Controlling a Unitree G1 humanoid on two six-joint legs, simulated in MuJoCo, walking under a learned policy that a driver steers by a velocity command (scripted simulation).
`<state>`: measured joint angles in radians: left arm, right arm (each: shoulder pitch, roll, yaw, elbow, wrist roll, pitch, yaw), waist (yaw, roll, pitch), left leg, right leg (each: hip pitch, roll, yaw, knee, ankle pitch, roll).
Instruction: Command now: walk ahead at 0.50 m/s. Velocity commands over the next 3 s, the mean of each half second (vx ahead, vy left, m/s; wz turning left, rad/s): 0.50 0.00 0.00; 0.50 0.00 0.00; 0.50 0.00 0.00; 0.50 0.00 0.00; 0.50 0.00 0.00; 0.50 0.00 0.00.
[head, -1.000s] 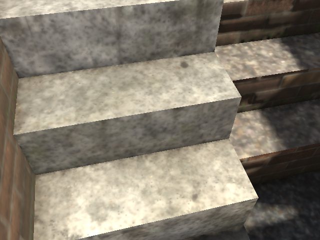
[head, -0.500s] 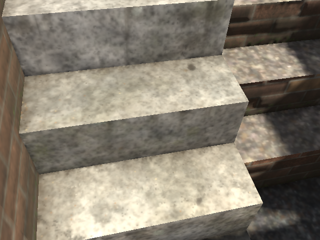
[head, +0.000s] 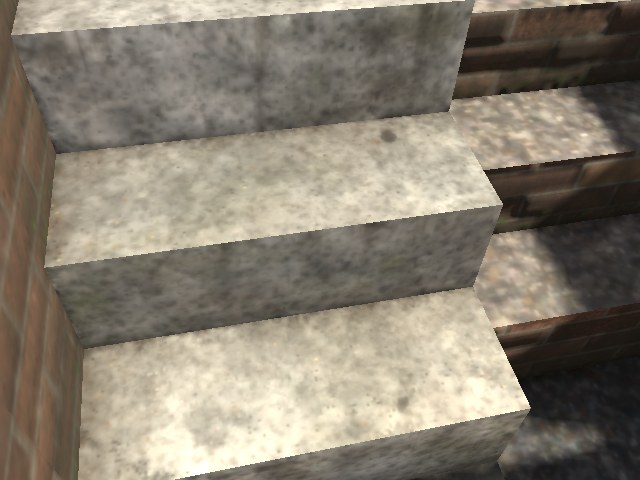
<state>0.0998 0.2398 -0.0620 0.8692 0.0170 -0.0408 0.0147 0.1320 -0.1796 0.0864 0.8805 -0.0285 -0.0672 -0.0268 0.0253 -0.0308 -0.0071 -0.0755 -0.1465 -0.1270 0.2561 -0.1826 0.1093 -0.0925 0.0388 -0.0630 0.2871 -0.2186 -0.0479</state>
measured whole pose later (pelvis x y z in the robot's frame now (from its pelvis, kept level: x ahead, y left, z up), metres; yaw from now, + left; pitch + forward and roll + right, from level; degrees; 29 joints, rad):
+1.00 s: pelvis +0.00 +0.00 +0.00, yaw +0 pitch +1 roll +0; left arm 0.10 0.23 -0.06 0.88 0.02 -0.05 0.02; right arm 0.11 -0.17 0.09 0.87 -0.03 -0.07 -0.03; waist 0.02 -0.02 -0.02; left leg -0.08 -0.14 -0.13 0.27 -0.19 0.10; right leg -0.10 0.04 -0.06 0.30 -0.22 -0.05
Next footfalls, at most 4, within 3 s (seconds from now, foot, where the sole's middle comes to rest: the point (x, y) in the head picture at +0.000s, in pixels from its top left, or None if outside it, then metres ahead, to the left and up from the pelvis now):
none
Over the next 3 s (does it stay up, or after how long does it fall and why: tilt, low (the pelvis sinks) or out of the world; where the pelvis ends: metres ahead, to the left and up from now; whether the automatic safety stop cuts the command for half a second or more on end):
stays up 0.00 -0.01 0.00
